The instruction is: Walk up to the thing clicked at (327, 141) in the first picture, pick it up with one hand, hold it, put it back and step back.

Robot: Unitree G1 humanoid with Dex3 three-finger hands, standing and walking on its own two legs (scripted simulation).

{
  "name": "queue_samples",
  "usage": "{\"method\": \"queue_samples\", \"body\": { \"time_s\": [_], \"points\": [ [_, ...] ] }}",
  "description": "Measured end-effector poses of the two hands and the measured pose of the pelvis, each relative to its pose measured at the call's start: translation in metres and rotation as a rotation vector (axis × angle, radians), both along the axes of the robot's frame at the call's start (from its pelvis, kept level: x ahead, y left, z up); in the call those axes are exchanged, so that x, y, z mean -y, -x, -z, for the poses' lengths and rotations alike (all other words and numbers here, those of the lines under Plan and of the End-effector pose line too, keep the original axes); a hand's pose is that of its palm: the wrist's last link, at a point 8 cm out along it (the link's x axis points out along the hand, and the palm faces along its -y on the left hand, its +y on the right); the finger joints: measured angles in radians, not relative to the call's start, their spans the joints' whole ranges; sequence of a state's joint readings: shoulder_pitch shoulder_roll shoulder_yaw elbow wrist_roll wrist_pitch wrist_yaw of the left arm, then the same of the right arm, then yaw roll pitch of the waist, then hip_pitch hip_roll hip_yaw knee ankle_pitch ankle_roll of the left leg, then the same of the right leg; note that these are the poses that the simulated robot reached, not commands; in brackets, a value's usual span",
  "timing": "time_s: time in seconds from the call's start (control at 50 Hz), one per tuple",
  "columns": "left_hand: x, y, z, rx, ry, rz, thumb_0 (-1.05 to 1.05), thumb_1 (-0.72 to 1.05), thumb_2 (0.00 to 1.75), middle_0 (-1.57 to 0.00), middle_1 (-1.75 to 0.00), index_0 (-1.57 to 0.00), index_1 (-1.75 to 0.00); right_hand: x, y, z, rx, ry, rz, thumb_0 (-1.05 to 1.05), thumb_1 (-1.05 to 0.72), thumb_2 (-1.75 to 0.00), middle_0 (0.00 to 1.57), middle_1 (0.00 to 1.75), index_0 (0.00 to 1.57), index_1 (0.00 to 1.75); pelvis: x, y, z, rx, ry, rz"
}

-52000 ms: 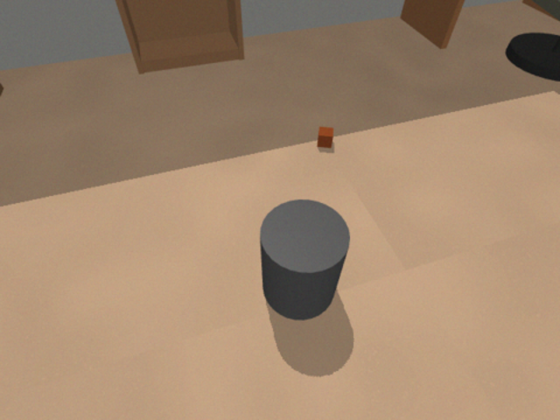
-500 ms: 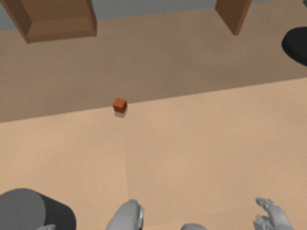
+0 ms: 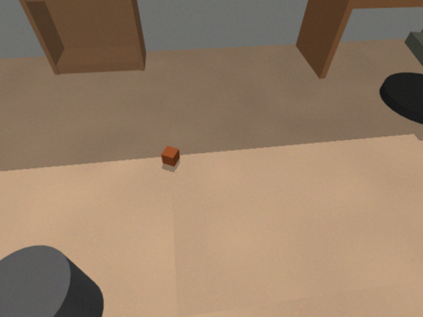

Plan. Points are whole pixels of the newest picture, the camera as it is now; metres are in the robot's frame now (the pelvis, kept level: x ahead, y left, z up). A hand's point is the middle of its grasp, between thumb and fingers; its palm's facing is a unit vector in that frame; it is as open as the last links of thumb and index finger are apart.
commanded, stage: step back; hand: left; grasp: from above
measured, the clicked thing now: (170, 156) +1.10 +0.25 -0.72
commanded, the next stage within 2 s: stand in 0.64 s
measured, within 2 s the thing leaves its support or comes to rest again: neither
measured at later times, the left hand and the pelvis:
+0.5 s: hand out of the picture +0.13 +0.27 -0.14, palm faces +0.03 -0.94 -0.35, open 7.3 cm; pelvis +0.04 +0.01 +0.01, yaw +1 degrees
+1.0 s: hand out of the picture +0.12 +0.25 -0.14, palm faces -0.02 -0.95 -0.33, open 7.3 cm; pelvis +0.03 +0.01 +0.02, yaw +1 degrees
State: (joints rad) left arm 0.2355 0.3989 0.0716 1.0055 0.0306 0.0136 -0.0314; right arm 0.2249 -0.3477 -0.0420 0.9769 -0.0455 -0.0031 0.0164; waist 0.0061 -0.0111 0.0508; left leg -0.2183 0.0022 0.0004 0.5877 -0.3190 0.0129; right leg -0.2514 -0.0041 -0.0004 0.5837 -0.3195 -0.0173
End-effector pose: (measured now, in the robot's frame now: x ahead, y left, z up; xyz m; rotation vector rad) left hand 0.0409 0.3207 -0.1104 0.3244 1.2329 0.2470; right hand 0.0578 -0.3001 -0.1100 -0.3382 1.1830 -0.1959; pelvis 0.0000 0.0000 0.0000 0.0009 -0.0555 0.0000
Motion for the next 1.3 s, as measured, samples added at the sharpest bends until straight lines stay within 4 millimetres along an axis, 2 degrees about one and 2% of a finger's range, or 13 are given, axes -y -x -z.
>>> {"method": "queue_samples", "body": {
  "time_s": [0.1, 0.2, 0.32, 0.44, 0.56, 0.66, 0.84, 1.12, 1.3],
  "points": [
    [0.014, 0.0, -0.002, 0.032, 0.009, -0.014, 0.01, 0.91, 0.9, -0.2, -0.3, -0.21, -0.3, 0.004, -0.017, 0.002, 0.0, -0.002, -0.018, 0.01, -0.9, -0.9, 0.2, 0.3, 0.21, 0.3, 0.004, -0.004, -0.001, -0.005, 0.016, -0.017],
    [0.012, -0.008, 0.0, 0.044, 0.025, -0.03, 0.01, 0.91, 0.9, -0.2, -0.3, -0.21, -0.3, 0.001, -0.034, 0.0, -0.001, 0.014, -0.049, 0.01, -0.9, -0.9, 0.2, 0.3, 0.21, 0.3, -0.004, -0.011, -0.001, -0.013, 0.013, -0.041],
    [0.005, -0.032, 0.006, 0.033, 0.043, -0.026, 0.01, 0.91, 0.9, -0.2, -0.3, -0.21, -0.3, -0.012, -0.049, -0.005, 0.004, 0.014, -0.04, 0.01, -0.9, -0.9, 0.2, 0.3, 0.21, 0.3, -0.01, -0.026, -0.003, -0.016, -0.001, -0.028],
    [0.004, -0.062, 0.0, 0.061, 0.034, -0.003, 0.01, 0.91, 0.9, -0.2, -0.3, -0.21, -0.3, -0.021, -0.073, -0.008, 0.028, -0.009, -0.034, 0.01, -0.9, -0.9, 0.2, 0.3, 0.21, 0.3, -0.009, -0.037, -0.008, -0.02, 0.009, -0.024],
    [0.003, -0.086, -0.008, 0.093, 0.015, 0.013, 0.0, 0.91, 0.9, -0.2, -0.3, -0.21, -0.3, -0.023, -0.094, -0.007, 0.062, -0.021, -0.029, 0.01, -0.9, -0.9, 0.2, 0.3, 0.21, 0.3, -0.009, -0.042, -0.009, -0.019, 0.005, -0.02],
    [0.004, -0.097, -0.011, 0.105, 0.01, 0.025, 0.0, 0.91, 0.9, -0.2, -0.3, -0.21, -0.3, -0.023, -0.101, -0.009, 0.07, -0.025, -0.022, 0.01, -0.9, -0.9, 0.2, 0.3, 0.21, 0.3, -0.009, -0.044, -0.01, -0.015, 0.005, -0.016],
    [0.017, -0.092, -0.012, 0.07, 0.038, 0.042, 0.0, 0.91, 0.9, -0.2, -0.3, -0.21, -0.3, -0.019, -0.089, -0.014, 0.044, -0.026, -0.007, 0.01, -0.9, -0.9, 0.2, 0.3, 0.21, 0.3, -0.008, -0.04, -0.017, -0.008, 0.0, -0.014],
    [0.022, -0.054, -0.009, 0.007, 0.044, 0.038, 0.0, 0.91, 0.9, -0.2, -0.3, -0.21, -0.3, -0.01, -0.045, -0.01, -0.031, -0.027, 0.015, 0.01, -0.9, -0.9, 0.2, 0.3, 0.21, 0.3, -0.003, -0.024, -0.02, -0.006, 0.0, -0.012],
    [0.02, -0.035, -0.01, -0.027, 0.032, 0.026, 0.0, 0.91, 0.9, -0.2, -0.3, -0.21, -0.3, -0.007, -0.024, -0.005, -0.073, -0.032, 0.02, 0.01, -0.9, -0.9, 0.2, 0.3, 0.21, 0.3, -0.001, -0.019, -0.019, -0.015, -0.001, -0.014]
  ]
}}
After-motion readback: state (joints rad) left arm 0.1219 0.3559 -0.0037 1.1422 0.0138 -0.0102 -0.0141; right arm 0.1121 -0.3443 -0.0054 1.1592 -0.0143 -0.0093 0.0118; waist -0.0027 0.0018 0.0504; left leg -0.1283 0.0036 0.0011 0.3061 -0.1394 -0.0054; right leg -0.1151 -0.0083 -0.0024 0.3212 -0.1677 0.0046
